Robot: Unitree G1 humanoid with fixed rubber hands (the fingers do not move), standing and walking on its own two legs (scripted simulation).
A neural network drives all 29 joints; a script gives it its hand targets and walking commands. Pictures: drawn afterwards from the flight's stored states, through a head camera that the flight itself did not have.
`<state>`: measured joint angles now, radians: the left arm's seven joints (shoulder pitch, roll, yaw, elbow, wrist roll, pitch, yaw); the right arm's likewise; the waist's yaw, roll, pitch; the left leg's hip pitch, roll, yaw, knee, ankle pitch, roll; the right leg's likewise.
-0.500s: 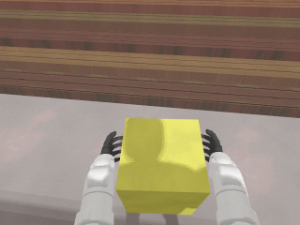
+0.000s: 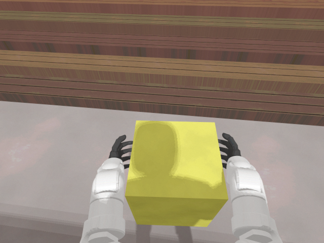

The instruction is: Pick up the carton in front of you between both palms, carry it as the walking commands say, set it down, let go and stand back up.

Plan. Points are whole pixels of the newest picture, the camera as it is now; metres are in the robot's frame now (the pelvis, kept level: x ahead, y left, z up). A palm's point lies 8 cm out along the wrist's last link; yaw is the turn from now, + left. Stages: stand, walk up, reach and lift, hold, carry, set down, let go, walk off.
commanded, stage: reach and lift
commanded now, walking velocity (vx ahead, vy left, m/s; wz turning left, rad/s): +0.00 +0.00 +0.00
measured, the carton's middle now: (173, 176) +0.30 +0.00 -0.04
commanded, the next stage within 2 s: hold in 0.54 s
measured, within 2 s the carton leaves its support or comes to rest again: neither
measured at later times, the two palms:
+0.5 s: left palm (116, 160) +0.30 +0.15 +0.04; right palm (233, 158) +0.31 -0.15 +0.04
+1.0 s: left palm (114, 161) +0.29 +0.15 +0.05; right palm (237, 159) +0.29 -0.15 +0.06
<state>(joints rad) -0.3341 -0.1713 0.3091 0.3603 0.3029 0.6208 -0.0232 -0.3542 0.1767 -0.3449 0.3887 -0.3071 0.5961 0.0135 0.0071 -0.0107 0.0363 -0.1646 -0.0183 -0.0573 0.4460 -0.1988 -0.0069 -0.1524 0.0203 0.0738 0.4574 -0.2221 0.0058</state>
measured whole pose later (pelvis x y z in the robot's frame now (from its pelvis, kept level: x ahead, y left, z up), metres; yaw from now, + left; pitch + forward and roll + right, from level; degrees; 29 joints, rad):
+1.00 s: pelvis +0.00 +0.00 +0.00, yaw +0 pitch -8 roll +0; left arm -0.28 -0.16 0.23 0.22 0.27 0.76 -0.01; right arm -0.30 0.16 -0.26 0.24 -0.28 0.74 0.01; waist 0.00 -0.01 0.05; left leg -0.06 -0.02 -0.06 0.38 -0.18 -0.01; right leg -0.04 0.02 0.07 0.39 -0.20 0.00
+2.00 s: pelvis +0.36 -0.05 -0.02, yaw -1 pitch +4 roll -1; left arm -0.20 -0.14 0.11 -0.31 0.10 1.22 0.09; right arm -0.21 0.12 -0.15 -0.33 -0.09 1.23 -0.10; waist -0.01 0.05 -0.11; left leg -0.12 0.13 0.12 0.73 -0.48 -0.05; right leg -0.49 -0.05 -0.26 0.57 -0.14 -0.08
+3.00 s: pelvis +1.00 -0.07 -0.02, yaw -2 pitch +5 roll +1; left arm -0.87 0.01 0.23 0.13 0.05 1.33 0.14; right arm -0.90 -0.07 -0.26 0.16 -0.04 1.34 -0.13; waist 0.05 0.03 0.04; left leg -0.48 0.02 0.03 1.30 -0.45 0.05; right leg -0.47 -0.01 -0.17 0.61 -0.23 -0.10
